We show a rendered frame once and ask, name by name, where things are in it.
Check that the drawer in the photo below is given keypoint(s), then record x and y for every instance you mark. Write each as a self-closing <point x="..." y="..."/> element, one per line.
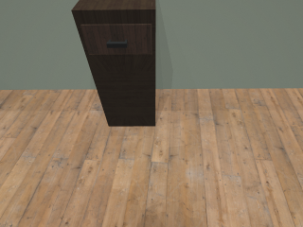
<point x="138" y="36"/>

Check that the cabinet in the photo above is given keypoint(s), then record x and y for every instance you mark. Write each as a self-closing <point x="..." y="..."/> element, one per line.
<point x="126" y="82"/>

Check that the handle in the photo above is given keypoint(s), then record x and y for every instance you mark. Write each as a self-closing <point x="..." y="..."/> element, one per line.
<point x="111" y="44"/>

